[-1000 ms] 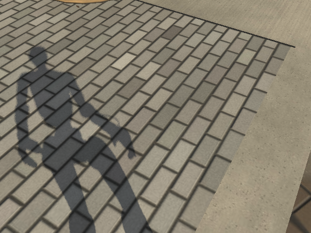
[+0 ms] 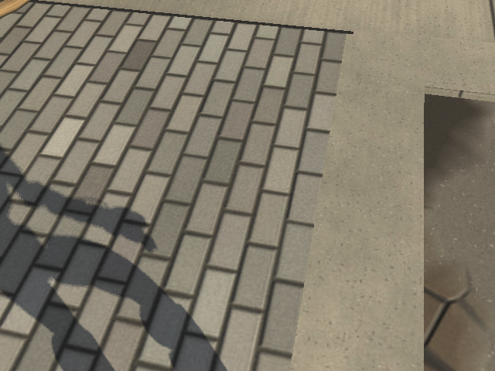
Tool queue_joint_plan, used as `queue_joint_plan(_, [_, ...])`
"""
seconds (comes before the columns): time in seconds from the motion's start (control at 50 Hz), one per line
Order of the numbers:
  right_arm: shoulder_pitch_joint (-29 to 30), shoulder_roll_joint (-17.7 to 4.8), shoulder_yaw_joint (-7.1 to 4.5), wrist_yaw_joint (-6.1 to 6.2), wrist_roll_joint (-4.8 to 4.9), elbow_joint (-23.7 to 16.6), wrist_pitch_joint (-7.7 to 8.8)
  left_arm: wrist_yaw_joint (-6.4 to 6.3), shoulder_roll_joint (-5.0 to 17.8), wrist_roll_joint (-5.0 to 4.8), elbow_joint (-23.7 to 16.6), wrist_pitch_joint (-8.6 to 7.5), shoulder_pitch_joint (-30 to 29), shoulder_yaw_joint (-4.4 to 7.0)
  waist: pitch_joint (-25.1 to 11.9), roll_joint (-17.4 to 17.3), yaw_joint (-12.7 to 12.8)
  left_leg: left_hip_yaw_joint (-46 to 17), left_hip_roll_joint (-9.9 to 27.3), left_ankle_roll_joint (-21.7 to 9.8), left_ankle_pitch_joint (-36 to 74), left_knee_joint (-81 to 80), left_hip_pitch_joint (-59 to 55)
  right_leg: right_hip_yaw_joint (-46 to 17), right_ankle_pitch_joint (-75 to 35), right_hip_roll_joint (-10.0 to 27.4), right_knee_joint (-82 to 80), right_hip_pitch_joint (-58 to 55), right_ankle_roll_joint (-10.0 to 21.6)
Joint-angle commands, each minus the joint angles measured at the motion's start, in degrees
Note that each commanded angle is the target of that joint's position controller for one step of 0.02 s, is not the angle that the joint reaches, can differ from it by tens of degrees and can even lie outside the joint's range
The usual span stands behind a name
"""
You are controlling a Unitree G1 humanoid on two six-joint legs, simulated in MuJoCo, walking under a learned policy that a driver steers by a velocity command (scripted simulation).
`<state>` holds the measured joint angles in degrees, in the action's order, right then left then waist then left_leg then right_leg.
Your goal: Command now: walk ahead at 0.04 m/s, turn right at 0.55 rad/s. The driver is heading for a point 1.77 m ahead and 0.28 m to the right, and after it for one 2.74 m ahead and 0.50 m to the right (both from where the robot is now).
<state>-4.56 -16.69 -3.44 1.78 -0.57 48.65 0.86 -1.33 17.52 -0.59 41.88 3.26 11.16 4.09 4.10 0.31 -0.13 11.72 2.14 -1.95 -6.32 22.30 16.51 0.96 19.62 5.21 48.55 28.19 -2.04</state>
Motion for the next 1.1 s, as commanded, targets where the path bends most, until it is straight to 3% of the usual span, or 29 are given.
queue_joint_plan(0.02, [3.9,-10.2,-2.41,0.00,1.10,-3.8,-0.15,1.07,5.0,0.01,-3.5,-0.04,4.1,1.46,-8.8,-6.1,2.1,-9.7,17.0,-10.4,1.0,-7.3,-4.0,1.6,-1.5,-0.4,-6.6,-9.4,1.9])
queue_joint_plan(0.06, [2.4,-9.0,-2.26,-0.08,2.03,-2.9,-0.96,1.34,5.5,0.39,-2.9,-0.15,6.6,2.17,-9.0,-4.5,3.3,-7.0,14.7,-6.1,-2.7,-0.6,-2.9,3.2,-6.6,-3.2,-16.9,-15.8,4.6])
queue_joint_plan(0.08, [-0.7,-6.6,-1.82,-0.35,1.84,-1.7,-1.40,0.92,8.2,0.70,-2.8,-0.24,8.4,3.14,-7.5,1.8,3.3,-3.4,10.8,-1.6,-8.0,8.6,1.3,-2.8,-14.2,-1.0,-24.6,-19.7,7.3])
queue_joint_plan(0.1, [-1.7,-3.5,-1.04,-0.93,-0.73,-3.5,-1.41,-0.30,15.3,0.69,-4.6,-0.24,8.3,4.61,-6.5,19.8,0.1,1.8,1.8,4.9,-27.9,27.3,17.3,-23.8,-32.7,13.7,-27.6,-26.2,14.5])
queue_joint_plan(0.12, [5.7,-5.6,-1.76,-0.39,-0.84,-6.0,-1.03,0.17,16.0,2.57,-6.0,-1.64,8.1,4.28,-7.4,16.5,3.8,-9.2,-2.8,5.0,-32.8,38.2,22.4,-31.6,-29.8,17.1,-31.0,-21.0,22.1])
queue_joint_plan(0.14, [6.7,-7.0,-2.29,-0.13,0.38,-6.2,-1.11,0.57,14.1,2.99,-6.2,-3.04,6.2,3.83,-7.4,10.4,2.8,-12.9,-1.7,3.9,-28.1,42.4,23.4,-26.6,-26.7,14.4,-31.5,-20.8,20.5])
queue_joint_plan(0.16, [4.6,-7.0,-2.56,0.19,0.99,-5.3,-1.25,0.44,13.0,2.03,-6.6,-3.86,2.9,3.68,-7.2,8.1,0.7,-14.1,-0.8,3.0,-22.4,42.4,23.9,-22.6,-24.6,11.7,-30.8,-20.8,17.1])
queue_joint_plan(0.18, [3.0,-7.4,-2.88,0.64,0.55,-3.8,-1.41,0.22,10.8,0.92,-7.4,-4.00,0.4,3.09,-8.0,5.9,-0.1,-14.8,-0.1,3.1,-19.0,42.2,23.4,-20.4,-23.4,10.0,-30.1,-21.3,14.5])
queue_joint_plan(0.2, [2.3,-7.6,-3.06,0.81,0.08,-3.5,-1.44,-0.11,9.8,0.44,-7.8,-3.92,-1.0,2.61,-8.4,6.3,-0.8,-14.7,-0.4,3.6,-16.2,43.0,21.8,-18.8,-25.6,8.9,-29.8,-20.2,14.0])
queue_joint_plan(0.24, [1.6,-6.8,-3.06,0.60,0.46,-3.5,-1.11,-0.54,8.6,0.74,-8.3,-3.80,-0.3,2.02,-10.2,6.5,-1.1,-14.8,-1.5,4.3,-13.1,43.4,19.6,-17.7,-29.0,7.5,-29.4,-20.7,14.3])
queue_joint_plan(0.34, [3.0,-5.0,-2.12,0.01,0.85,-3.7,-0.78,-1.23,8.7,0.57,-8.8,-3.12,1.1,2.08,-10.0,7.6,0.8,-15.2,-1.7,6.3,-11.2,29.4,17.4,-18.1,-26.0,6.6,-28.3,-24.2,14.6])
queue_joint_plan(0.44, [2.2,-5.8,-1.77,-1.00,1.28,-3.5,-0.46,-0.33,8.9,1.21,-8.6,-2.36,-0.1,1.78,-8.7,8.9,2.0,-13.6,-1.7,6.0,-14.4,20.5,7.7,-19.8,-26.7,6.6,-27.0,-19.2,15.7])
queue_joint_plan(0.48, [1.6,-5.9,-1.62,-1.32,1.32,-3.4,-0.13,-0.06,8.3,0.94,-8.3,-2.16,-0.8,1.41,-8.6,8.7,1.8,-13.2,-1.7,5.3,-14.3,16.0,5.3,-21.1,-29.1,6.6,-25.5,-19.6,15.6])
queue_joint_plan(0.52, [-1.2,-4.9,-1.27,-1.84,1.02,-2.6,0.45,-0.07,7.1,0.20,-8.0,-2.00,-2.6,0.80,-8.6,7.4,-0.5,-12.1,-2.0,3.8,-5.0,3.4,-1.3,-20.5,-27.9,4.6,-23.2,-18.4,13.3])
queue_joint_plan(0.54, [-2.4,-5.6,-1.26,-2.00,0.31,-2.2,0.71,-0.12,6.4,0.24,-7.6,-2.19,-1.6,0.50,-8.9,5.8,-0.9,-13.8,-0.4,2.5,3.6,-1.7,-6.5,-20.0,-23.3,2.8,-22.6,-16.2,10.7])
queue_joint_plan(0.56, [-3.9,-9.2,-1.76,-1.79,-0.75,-2.4,0.82,-0.16,4.5,1.36,-7.5,-2.60,0.0,-0.13,-10.6,-0.8,0.4,-20.9,7.2,0.0,14.2,-2.2,-12.1,-16.3,-14.0,-1.4,-17.2,-12.7,7.3])
queue_joint_plan(0.58, [-2.1,-11.5,-2.03,-1.47,-0.73,-2.4,0.53,0.13,3.3,2.02,-7.5,-3.10,2.8,-0.31,-9.4,-10.9,3.8,-27.1,13.6,-6.2,24.8,-0.6,-13.0,-10.2,2.9,-8.5,-13.1,-7.4,4.0])
queue_joint_plan(0.6, [-0.1,-8.2,-1.09,-1.46,-0.65,-2.4,0.62,-0.06,4.7,2.21,-7.9,-3.20,0.8,-0.04,-9.1,-13.1,2.7,-30.5,17.0,-11.6,17.7,-2.5,-8.0,-7.5,7.5,-7.0,-12.3,-8.5,1.8])
queue_joint_plan(0.62, [1.8,-6.7,-0.60,-1.48,-0.59,-2.9,0.86,-0.31,6.5,1.69,-7.5,-3.08,-1.0,0.55,-7.8,-11.1,2.0,-29.1,14.6,-11.0,13.5,-2.9,-7.2,-7.0,5.4,-5.9,-11.8,-9.8,1.2])
queue_joint_plan(0.68, [2.2,-6.7,-0.26,-1.31,0.42,-2.2,1.28,-0.41,4.0,1.78,-6.8,-2.00,-2.0,0.15,-7.6,-9.7,1.8,-23.3,9.3,-5.5,10.2,-0.7,-6.2,-7.0,-8.3,-4.6,-20.6,-15.8,0.8])
queue_joint_plan(0.7, [1.0,-6.6,-0.08,-1.41,0.32,-1.7,1.36,-0.23,3.9,1.77,-6.8,-1.81,-2.2,0.02,-7.7,-8.1,1.5,-21.6,7.4,-3.8,7.1,-0.2,-5.0,-7.3,-13.6,-4.2,-21.9,-18.5,1.3])
queue_joint_plan(0.74, [-1.5,-6.6,0.08,-1.83,0.14,-1.2,1.57,0.00,6.1,1.36,-6.1,-1.73,-1.6,0.57,-7.3,-2.2,-0.6,-17.8,3.4,-0.9,-0.5,0.2,-3.9,-8.0,-16.9,-4.0,-20.1,-19.1,3.4])
queue_joint_plan(0.78, [-0.2,-6.3,0.35,-1.79,0.35,-0.8,1.45,0.33,4.2,1.64,-5.7,-2.10,-1.2,0.22,-6.5,-2.3,0.3,-16.5,2.6,-0.4,-1.6,1.8,-4.3,-8.4,-16.6,-3.8,-21.4,-18.2,3.8])
queue_joint_plan(0.88, [-0.5,-5.5,0.77,-1.51,0.42,0.5,0.65,0.19,4.0,1.59,-4.3,-2.93,-0.3,0.20,-5.7,1.0,-0.5,-15.2,1.6,-0.2,-0.8,3.5,-5.3,-8.9,-17.6,-3.6,-22.2,-17.1,3.6])
queue_joint_plan(1.1, [-0.4,-5.1,1.12,-1.28,0.42,5.0,0.16,-0.40,3.6,1.43,-1.3,-3.59,1.3,-0.09,-4.4,0.0,-0.4,-14.8,0.7,0.7,-2.3,2.8,-5.1,-8.5,-16.5,-3.6,-22.9,-17.4,3.4])
